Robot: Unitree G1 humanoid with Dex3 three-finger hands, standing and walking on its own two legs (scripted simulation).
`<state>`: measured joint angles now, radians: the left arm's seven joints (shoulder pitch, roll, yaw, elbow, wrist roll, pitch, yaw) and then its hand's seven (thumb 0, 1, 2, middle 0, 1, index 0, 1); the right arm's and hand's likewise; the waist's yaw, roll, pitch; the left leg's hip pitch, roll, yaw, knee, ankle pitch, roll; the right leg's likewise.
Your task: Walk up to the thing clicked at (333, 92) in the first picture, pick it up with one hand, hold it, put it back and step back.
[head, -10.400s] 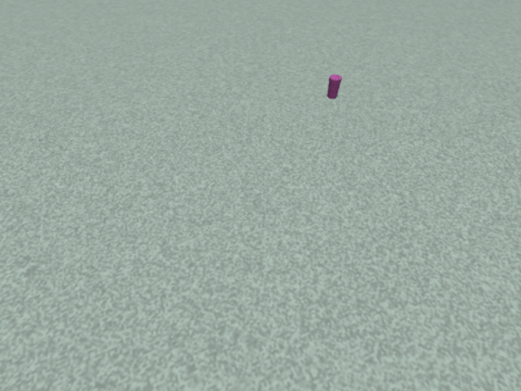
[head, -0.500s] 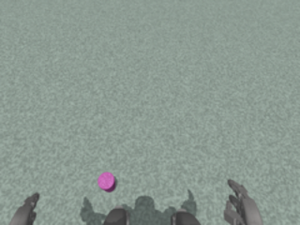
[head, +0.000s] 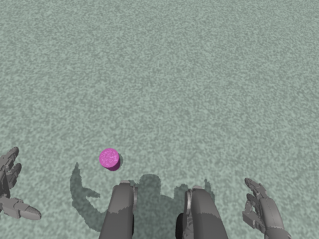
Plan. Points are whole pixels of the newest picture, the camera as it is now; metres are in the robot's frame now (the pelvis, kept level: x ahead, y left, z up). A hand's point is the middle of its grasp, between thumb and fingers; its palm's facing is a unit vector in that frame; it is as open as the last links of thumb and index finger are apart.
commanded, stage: go down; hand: left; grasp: from the side
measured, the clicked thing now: (111, 161) +0.39 +0.22 -0.50
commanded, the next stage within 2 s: approach in 1.60 s
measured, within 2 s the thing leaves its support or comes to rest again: neither
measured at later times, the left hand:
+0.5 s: hand (29, 170) +0.28 +0.38 -0.15, palm faces +0.17 -0.97 -0.17, open 17.3 cm
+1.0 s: hand (31, 164) +0.30 +0.40 -0.18, palm faces +0.17 -0.98 -0.13, open 17.6 cm
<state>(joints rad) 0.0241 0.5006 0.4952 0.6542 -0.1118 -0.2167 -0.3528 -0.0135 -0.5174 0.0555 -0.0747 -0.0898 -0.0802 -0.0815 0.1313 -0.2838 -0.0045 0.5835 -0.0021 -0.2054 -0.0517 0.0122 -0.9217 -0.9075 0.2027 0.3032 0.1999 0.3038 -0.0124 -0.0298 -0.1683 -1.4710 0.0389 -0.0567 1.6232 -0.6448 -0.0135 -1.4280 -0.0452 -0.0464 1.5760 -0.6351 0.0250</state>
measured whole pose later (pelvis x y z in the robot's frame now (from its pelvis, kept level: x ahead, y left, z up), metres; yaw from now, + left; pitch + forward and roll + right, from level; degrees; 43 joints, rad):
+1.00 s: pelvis -0.05 +0.00 -0.17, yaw -4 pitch +32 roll -6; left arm -0.38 0.80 0.80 0.98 -0.23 -0.38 -0.72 -0.02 -0.58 0.07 -0.05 -0.07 -0.05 -0.07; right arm 0.07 -0.34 0.08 0.69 -0.03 -0.21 -0.06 0.01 -0.91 -0.91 0.20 0.30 0.20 0.30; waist -0.03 -0.04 -0.11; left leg -2.05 0.04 -0.13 2.18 -0.69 -0.02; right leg -1.99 -0.02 -0.06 2.10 -0.66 0.02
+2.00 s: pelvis -0.05 +0.00 -0.23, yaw -6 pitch +28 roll -8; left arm -0.51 0.88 0.85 1.21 -0.35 -0.59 -0.79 -0.02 -0.61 0.05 -0.08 -0.08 -0.05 -0.10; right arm 0.02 -0.38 0.17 0.69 -0.08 -0.22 -0.02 0.01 -0.91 -0.91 0.20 0.30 0.20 0.30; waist -0.07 -0.09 -0.02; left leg -2.19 0.03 -0.17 2.38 -0.70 -0.02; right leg -2.12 -0.01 -0.08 2.28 -0.66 0.03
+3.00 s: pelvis -0.07 +0.03 -0.30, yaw -14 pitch +8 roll -17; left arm -0.50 0.75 0.53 1.45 -0.17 -1.17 -0.15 -0.02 -0.58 0.05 -0.06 -0.08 -0.07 -0.06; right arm -0.16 -0.38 0.49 0.57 -0.36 -0.05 0.14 0.00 -0.91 -0.90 0.21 0.30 0.20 0.30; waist -0.20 -0.28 0.28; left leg -2.19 0.01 -0.37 2.70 -0.69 0.00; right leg -2.04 0.07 -0.22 2.43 -0.59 0.05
